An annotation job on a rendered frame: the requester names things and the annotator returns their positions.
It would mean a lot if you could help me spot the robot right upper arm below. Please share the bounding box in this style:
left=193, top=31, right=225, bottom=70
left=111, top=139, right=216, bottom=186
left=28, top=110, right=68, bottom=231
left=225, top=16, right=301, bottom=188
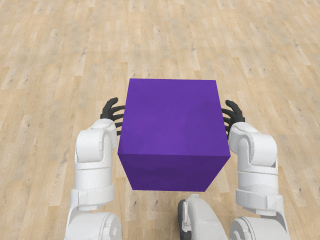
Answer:
left=229, top=216, right=290, bottom=240

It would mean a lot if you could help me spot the robot left upper arm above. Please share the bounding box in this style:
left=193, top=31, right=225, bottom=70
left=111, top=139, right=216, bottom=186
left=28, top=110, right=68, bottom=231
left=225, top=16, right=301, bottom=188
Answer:
left=65, top=212, right=122, bottom=240

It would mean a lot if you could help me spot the robot left hand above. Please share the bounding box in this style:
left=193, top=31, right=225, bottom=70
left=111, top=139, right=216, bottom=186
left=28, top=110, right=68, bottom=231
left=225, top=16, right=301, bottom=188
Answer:
left=100, top=97, right=125, bottom=136

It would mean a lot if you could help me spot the robot right shin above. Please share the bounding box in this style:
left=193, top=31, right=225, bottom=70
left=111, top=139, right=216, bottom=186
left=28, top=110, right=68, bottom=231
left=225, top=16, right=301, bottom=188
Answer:
left=182, top=194, right=200, bottom=231

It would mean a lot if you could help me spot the robot right thigh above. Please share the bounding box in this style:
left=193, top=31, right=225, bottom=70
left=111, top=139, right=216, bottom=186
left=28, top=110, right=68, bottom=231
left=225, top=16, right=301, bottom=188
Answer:
left=182, top=198, right=229, bottom=240

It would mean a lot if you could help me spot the robot right hand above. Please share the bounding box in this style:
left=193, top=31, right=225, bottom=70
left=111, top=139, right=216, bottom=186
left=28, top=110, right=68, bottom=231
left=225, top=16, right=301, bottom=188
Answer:
left=221, top=100, right=245, bottom=140

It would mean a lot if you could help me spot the robot right forearm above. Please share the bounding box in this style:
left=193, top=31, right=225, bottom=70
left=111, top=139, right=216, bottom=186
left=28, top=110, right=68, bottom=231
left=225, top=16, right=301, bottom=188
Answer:
left=228, top=122, right=291, bottom=240

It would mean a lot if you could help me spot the carton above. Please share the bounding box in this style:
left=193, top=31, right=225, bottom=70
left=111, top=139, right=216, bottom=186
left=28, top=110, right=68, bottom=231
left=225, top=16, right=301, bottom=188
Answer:
left=117, top=78, right=231, bottom=192

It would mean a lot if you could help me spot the robot left forearm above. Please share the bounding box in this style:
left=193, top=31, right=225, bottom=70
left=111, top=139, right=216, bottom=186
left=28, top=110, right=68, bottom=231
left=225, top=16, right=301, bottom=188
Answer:
left=64, top=118, right=118, bottom=240

